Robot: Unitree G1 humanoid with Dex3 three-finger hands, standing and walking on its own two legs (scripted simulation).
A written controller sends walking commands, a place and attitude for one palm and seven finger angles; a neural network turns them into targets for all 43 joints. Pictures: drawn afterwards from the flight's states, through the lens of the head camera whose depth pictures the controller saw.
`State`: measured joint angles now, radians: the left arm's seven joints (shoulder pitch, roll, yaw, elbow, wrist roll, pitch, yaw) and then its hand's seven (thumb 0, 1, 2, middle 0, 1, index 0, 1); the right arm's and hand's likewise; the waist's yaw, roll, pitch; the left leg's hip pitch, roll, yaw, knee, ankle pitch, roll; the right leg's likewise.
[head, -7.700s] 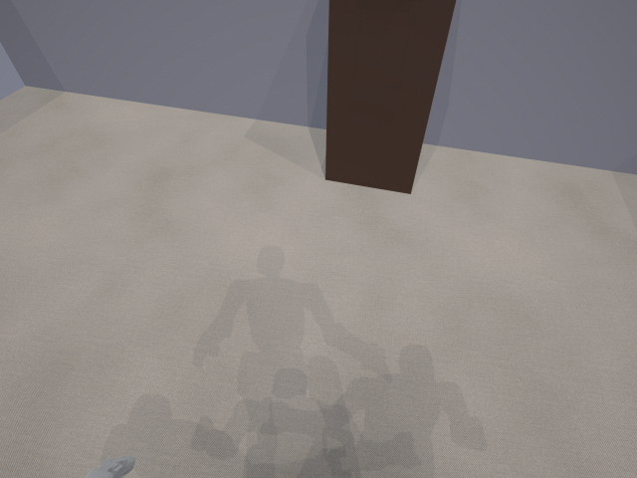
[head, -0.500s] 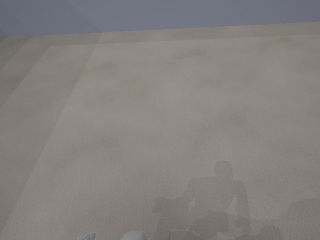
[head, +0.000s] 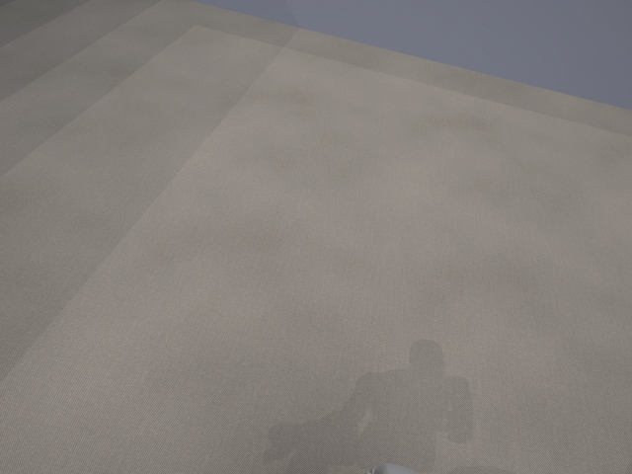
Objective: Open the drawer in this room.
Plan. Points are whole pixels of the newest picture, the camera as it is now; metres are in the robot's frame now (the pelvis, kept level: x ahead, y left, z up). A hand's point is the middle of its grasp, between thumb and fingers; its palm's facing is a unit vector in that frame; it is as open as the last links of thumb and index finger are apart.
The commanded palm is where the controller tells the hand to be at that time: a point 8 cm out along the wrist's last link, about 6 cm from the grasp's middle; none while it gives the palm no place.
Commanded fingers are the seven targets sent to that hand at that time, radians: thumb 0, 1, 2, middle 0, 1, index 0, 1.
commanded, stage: turn or walk to find it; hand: left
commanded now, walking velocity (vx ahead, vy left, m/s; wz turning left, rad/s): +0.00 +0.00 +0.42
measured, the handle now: out of the picture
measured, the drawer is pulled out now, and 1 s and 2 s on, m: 0.00 0.00 0.00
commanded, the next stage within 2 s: none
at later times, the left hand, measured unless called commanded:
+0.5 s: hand out of the picture +0.05 +0.15 -0.14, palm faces +0.21 -0.94 -0.27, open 7.4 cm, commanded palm none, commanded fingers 0.00 0.90 0.90 -0.20 -0.30 -0.20 -0.30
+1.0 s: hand out of the picture -0.14 +0.20 -0.19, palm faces +0.48 -0.85 -0.24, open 7.4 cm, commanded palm none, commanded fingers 0.00 0.90 0.90 -0.20 -0.30 -0.20 -0.30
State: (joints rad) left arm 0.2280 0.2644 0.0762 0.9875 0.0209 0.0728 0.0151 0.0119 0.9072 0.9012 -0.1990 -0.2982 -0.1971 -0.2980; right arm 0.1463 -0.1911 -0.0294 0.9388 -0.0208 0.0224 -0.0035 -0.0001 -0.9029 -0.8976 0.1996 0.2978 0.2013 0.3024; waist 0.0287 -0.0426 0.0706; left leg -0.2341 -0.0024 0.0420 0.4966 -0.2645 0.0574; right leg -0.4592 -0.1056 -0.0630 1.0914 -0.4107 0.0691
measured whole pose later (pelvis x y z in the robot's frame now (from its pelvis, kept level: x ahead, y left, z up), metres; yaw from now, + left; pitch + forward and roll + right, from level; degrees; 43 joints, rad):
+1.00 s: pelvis -0.06 +0.00 +0.00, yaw +25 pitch -1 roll -2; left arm 0.25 0.27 0.08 1.00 0.02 0.08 0.02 0.01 0.91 0.90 -0.20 -0.30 -0.20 -0.30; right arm 0.13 -0.20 -0.04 0.93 -0.02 0.02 0.00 0.00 -0.90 -0.90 0.20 0.30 0.20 0.30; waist 0.03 -0.04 0.08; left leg -0.25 0.01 0.04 0.54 -0.28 0.05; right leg -0.43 -0.11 -0.08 1.07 -0.47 0.07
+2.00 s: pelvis -0.12 -0.05 -0.01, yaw +50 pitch -1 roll +0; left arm 0.26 0.26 0.07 0.99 0.02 0.07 0.03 0.01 0.91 0.90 -0.20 -0.30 -0.20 -0.30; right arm 0.12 -0.21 -0.04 0.94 -0.02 0.02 0.01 0.00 -0.91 -0.90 0.20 0.30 0.20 0.30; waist 0.04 -0.06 0.08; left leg -0.24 0.01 0.06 0.58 -0.32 0.03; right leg -0.37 -0.13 -0.13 0.92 -0.53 0.06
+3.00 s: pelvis -0.18 -0.12 +0.00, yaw +74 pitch -1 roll -2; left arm 0.22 0.26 0.08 0.99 0.02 0.08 0.01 0.01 0.91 0.90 -0.20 -0.30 -0.20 -0.30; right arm 0.17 -0.19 -0.03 0.95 -0.02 0.02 0.00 0.00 -0.90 -0.90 0.20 0.30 0.20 0.30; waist 0.02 -0.03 0.06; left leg -0.24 0.00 0.02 0.49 -0.24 0.05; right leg -0.46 -0.10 -0.06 1.07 -0.41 0.06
